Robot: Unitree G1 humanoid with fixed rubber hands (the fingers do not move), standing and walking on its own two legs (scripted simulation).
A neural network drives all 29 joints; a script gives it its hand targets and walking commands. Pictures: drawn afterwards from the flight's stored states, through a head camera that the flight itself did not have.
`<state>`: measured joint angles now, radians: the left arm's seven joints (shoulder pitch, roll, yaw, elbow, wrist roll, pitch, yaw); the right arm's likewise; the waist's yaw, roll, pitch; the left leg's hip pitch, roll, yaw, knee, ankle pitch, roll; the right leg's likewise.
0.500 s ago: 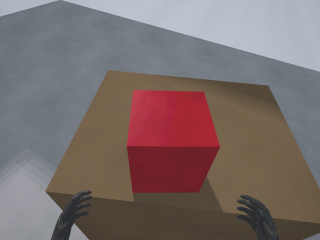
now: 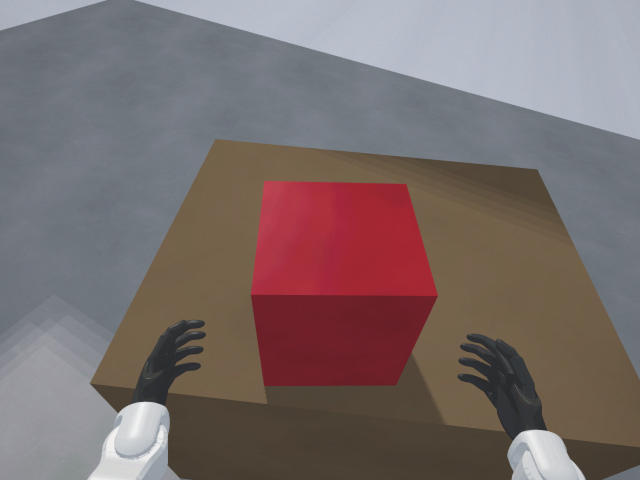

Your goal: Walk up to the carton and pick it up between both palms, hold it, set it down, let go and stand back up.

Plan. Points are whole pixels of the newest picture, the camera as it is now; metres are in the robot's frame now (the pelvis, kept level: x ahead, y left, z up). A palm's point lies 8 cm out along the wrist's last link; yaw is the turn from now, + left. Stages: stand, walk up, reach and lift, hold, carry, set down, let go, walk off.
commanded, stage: reach and lift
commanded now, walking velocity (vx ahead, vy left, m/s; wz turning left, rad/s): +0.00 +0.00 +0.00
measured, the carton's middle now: (333, 287) +0.41 +0.00 -0.01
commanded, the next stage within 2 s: none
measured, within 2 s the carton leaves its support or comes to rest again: neither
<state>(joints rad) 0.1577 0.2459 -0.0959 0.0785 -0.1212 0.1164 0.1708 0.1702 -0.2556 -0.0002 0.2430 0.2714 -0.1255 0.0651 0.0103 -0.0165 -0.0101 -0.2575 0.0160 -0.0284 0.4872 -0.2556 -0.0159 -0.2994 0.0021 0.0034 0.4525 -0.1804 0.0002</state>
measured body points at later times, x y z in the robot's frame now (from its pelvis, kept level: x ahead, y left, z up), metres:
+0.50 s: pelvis -0.02 +0.00 +0.00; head +0.01 +0.01 +0.45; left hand +0.31 +0.20 +0.09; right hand +0.32 -0.19 +0.08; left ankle +0.00 +0.13 -0.74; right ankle +0.03 -0.12 -0.74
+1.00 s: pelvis -0.01 +0.00 +0.00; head +0.01 +0.01 +0.45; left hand +0.37 +0.21 +0.13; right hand +0.39 -0.18 +0.15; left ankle +0.00 +0.13 -0.74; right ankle +0.03 -0.12 -0.74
